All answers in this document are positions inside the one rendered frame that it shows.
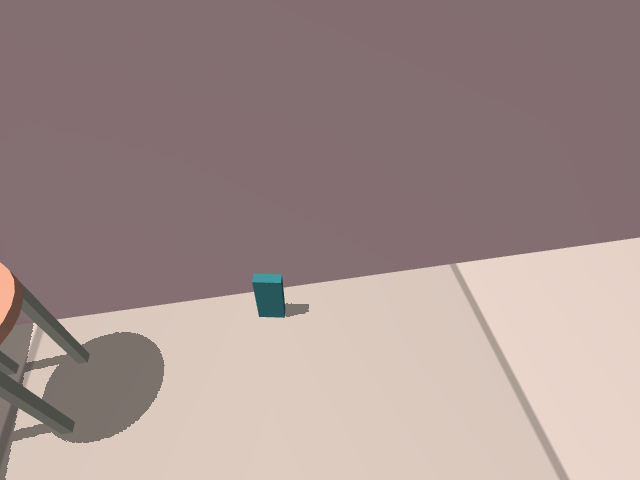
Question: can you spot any stool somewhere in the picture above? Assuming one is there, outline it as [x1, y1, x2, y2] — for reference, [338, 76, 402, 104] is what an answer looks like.
[0, 262, 90, 434]

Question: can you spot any carton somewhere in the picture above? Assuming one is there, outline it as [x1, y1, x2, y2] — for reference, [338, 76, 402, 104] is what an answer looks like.
[252, 274, 285, 318]

